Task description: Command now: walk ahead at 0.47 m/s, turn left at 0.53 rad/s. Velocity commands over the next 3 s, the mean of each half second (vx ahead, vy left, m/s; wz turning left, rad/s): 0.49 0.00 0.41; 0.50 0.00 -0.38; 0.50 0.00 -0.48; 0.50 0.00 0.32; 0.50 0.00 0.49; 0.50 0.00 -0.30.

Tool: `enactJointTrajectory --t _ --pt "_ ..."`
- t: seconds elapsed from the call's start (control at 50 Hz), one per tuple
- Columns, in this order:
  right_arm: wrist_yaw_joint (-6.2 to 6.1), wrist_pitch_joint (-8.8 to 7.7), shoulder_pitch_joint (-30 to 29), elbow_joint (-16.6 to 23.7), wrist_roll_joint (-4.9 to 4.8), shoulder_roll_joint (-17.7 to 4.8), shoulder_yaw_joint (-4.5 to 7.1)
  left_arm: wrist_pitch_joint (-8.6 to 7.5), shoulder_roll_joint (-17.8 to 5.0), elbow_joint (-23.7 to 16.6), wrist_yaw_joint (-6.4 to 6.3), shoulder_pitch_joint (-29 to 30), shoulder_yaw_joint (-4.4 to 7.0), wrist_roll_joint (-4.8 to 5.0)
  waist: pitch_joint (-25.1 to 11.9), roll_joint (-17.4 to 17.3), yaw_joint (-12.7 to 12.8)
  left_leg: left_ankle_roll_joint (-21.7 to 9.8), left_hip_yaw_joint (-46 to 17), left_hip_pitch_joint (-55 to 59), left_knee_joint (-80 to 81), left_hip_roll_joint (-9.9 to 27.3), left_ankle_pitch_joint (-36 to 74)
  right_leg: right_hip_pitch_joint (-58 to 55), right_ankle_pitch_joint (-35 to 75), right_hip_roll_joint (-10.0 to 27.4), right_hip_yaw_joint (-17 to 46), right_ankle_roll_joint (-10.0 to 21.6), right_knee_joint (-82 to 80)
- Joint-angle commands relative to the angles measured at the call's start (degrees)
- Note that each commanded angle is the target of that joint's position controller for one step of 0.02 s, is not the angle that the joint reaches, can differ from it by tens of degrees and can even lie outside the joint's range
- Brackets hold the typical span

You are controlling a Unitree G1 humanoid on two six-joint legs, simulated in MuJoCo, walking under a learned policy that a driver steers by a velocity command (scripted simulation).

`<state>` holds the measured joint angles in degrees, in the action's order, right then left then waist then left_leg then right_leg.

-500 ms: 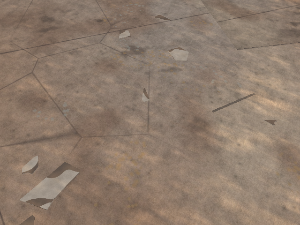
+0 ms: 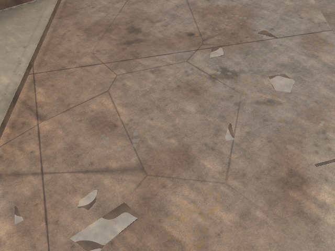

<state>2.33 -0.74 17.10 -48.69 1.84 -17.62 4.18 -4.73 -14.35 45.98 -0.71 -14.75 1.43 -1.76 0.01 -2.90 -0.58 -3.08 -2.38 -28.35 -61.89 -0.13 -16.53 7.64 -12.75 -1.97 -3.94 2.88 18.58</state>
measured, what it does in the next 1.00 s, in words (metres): walks ahead: left foot, then right foot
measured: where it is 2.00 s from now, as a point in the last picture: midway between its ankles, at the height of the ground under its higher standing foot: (178, 144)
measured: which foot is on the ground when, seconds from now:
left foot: up 0.00-0.28, down 0.30-0.86, up 0.88-1.00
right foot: down 0.00-0.32, up 0.34-0.86, down 0.88-1.00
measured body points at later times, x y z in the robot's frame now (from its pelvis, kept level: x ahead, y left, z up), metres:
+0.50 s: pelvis +0.26 +0.07 -0.01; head +0.29 +0.08 +0.44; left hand +0.26 +0.33 -0.15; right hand +0.42 -0.17 -0.13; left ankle +0.27 +0.10 -0.75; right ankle +0.27 -0.09 -0.66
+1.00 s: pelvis +0.54 +0.06 -0.02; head +0.57 +0.06 +0.43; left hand +0.65 +0.33 -0.14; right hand +0.59 -0.20 -0.15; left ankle +0.43 +0.18 -0.64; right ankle +0.57 +0.02 -0.75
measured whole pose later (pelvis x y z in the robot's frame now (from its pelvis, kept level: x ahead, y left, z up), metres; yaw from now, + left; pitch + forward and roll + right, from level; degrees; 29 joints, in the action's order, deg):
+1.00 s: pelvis +0.54 +0.06 -0.02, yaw -3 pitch +0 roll +0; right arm -0.1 -4.6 16.0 -49.6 1.6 -13.4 0.7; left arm -1.2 -15.7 48.7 0.7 -13.2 3.6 -0.7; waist 3.0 -0.3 -0.5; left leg -1.5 1.1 -21.8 -71.7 1.2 -20.0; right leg 16.8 -11.9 -7.8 -3.1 8.4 28.4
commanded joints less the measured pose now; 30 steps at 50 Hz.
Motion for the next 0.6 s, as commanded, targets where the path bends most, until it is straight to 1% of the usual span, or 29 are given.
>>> enactJointTrajectory --t 0.02,0.08,0.12,0.16,0.2,0.24,0.26,0.28,0.3,0.32,0.34,0.36,0.38,0.4,0.42,0.44,0.46,0.48,0.52,0.56,0.6 --pt "1.17 0.29 -2.9 4.6 0.27 -1.5 0.14 -1.58 -5.8 -0.8 0.26 -4.7 1.50 0.58 2.1 8.6 1.2 0.9 -0.7 -14.5 -3.5 2.7 4.1 -8.6 19.4 15.4 9.2 4.3 -8.3" --pt "1.94 0.44 -9.5 7.4 0.34 -0.7 -0.49 -1.53 -5.1 0.3 0.39 -6.1 1.31 0.56 3.6 8.2 1.6 1.6 1.3 -16.7 1.2 2.7 8.2 -7.8 26.0 14.7 3.7 4.5 -8.8" --pt "2.50 0.19 -13.9 9.0 0.23 0.4 -1.29 -1.42 -5.1 0.9 0.41 -6.1 1.24 0.50 4.8 8.0 2.0 1.5 3.6 -13.9 9.5 2.4 12.3 -6.1 27.5 13.3 0.0 3.9 -9.0" --pt "3.04 0.00 -18.5 10.8 0.25 1.2 -2.10 -1.37 -6.3 1.8 0.21 -7.4 1.42 0.60 5.6 7.9 3.1 0.5 6.7 -10.2 17.8 2.0 14.3 -5.8 29.1 13.6 -2.3 3.4 -9.3" --pt "3.07 0.03 -20.4 11.9 0.39 0.8 -2.39 -1.12 -7.5 3.0 -0.13 -8.9 1.64 0.62 5.4 7.8 3.1 -1.3 9.0 -6.9 23.2 0.8 12.8 -8.5 35.8 14.6 -4.0 2.7 -7.4" --pt "2.38 0.07 -18.0 11.7 0.70 -0.5 -2.09 -0.59 -9.1 3.8 -0.71 -9.5 1.88 0.52 2.8 8.8 1.4 -3.9 11.2 -1.2 25.6 -2.4 8.6 -12.1 53.5 15.3 -6.3 2.0 -0.3" --pt "1.98 -0.03 -14.7 10.8 0.85 -1.4 -1.73 -0.08 -10.0 4.0 -1.03 -9.7 2.08 0.36 0.3 9.3 -0.3 -5.4 11.7 3.0 26.2 -4.3 6.0 -13.2 60.7 15.7 -7.1 2.0 6.1" --pt "1.61 -0.37 -8.8 9.2 0.96 -2.8 -1.08 0.49 -10.9 4.0 -1.22 -9.7 2.27 0.26 -3.3 9.6 -2.7 -7.1 10.8 10.2 28.0 -5.8 4.8 -12.1 61.5 16.2 -7.4 2.1 14.9" --pt "0.91 -0.83 0.0 6.4 1.37 -4.8 0.04 0.85 -11.2 3.6 -1.14 -9.1 2.30 0.34 -7.9 7.9 -6.6 -9.1 9.0 22.5 32.1 -6.5 5.8 -6.3 53.2 15.4 -8.2 1.4 27.5" --pt "-0.26 -0.84 6.0 4.7 1.87 -8.7 1.36 0.75 -7.9 2.5 -0.58 -11.5 1.38 0.02 -13.0 0.8 -7.5 -11.9 -5.7 37.2 33.6 5.2 -0.6 7.4 22.1 12.9 -8.1 0.7 44.3" --pt "-0.74 -0.33 3.7 6.4 0.58 -12.7 2.21 0.75 -3.6 -0.4 0.41 -14.5 0.54 1.36 -20.1 -10.5 -3.3 -20.1 -38.1 50.8 39.6 22.4 1.3 27.8 -18.5 2.1 -3.4 -1.9 64.2" --pt "-1.44 0.40 4.7 6.4 -0.69 -10.5 2.11 0.54 -9.4 -0.7 0.36 -8.1 1.82 0.89 -17.3 0.8 -6.7 -19.0 -34.5 46.8 43.6 21.5 6.3 32.1 -12.2 3.8 4.6 -1.4 65.7" --pt "-2.03 0.06 0.9 5.6 -0.84 -8.2 1.37 0.04 -7.9 -1.6 0.54 -5.1 1.37 1.82 -8.8 1.4 -4.5 -17.6 -25.1 38.7 44.6 20.0 11.8 32.8 -7.5 6.1 5.0 -0.9 62.7" --pt "-2.07 -0.69 -0.6 4.7 -0.69 -5.1 0.50 -0.14 -6.8 -0.6 0.63 -5.9 1.06 1.81 -3.2 4.3 -1.9 -15.1 -19.0 29.5 46.4 17.5 19.1 29.2 -6.2 7.7 5.1 -0.8 57.4" --pt "-2.17 -1.62 -2.1 4.1 -0.59 -3.7 -0.05 0.69 -6.0 0.2 0.88 -6.6 1.01 1.03 -1.1 4.5 0.3 -12.9 -14.0 24.2 47.6 14.8 22.1 25.5 -5.9 8.9 6.0 -0.8 53.3" --pt "-2.15 -2.42 -3.2 3.8 -0.53 -2.6 -0.50 1.96 -5.3 1.8 1.21 -9.5 0.86 0.34 -0.4 3.6 2.0 -11.4 -10.0 20.4 49.4 13.2 22.9 21.6 -5.5 8.9 6.2 -1.1 51.4" --pt "-1.97 -3.29 -2.6 3.2 -0.52 -2.0 -0.72 2.86 -4.9 2.6 1.59 -10.4 0.98 0.09 -0.2 2.9 2.3 -10.6 -7.9 18.6 50.6 12.4 24.2 19.9 -5.0 8.4 6.3 -1.0 50.2" --pt "-1.84 -3.96 -1.8 2.4 -0.60 -2.3 -0.69 3.36 -4.6 2.8 1.98 -10.3 1.18 0.16 0.3 2.5 2.5 -9.8 -6.0 18.6 51.7 11.7 25.1 20.5 -3.8 8.0 6.6 -1.0 49.0" --pt "-1.75 -4.66 -0.5 1.2 -0.71 -3.0 -0.51 3.83 -4.2 2.3 2.49 -7.4 1.50 0.47 2.3 1.2 2.2 -7.6 -2.0 19.5 53.7 10.5 24.8 24.6 0.7 7.7 7.1 -0.9 46.3" --pt "-1.83 -4.85 1.2 0.2 -0.84 -2.6 -0.66 3.93 -4.1 1.3 2.65 -3.0 1.78 0.65 4.0 0.4 1.0 -5.2 1.1 21.5 54.8 9.5 25.7 29.2 5.4 7.1 7.3 -1.2 42.9" --pt "-2.00 -5.01 2.2 -0.4 -0.99 -2.1 -0.94 3.70 -3.7 0.4 2.76 0.5 1.75 0.66 4.7 -0.1 0.2 -3.9 3.7 23.2 55.1 8.9 27.5 31.3 9.5 6.4 6.7 -1.3 38.2"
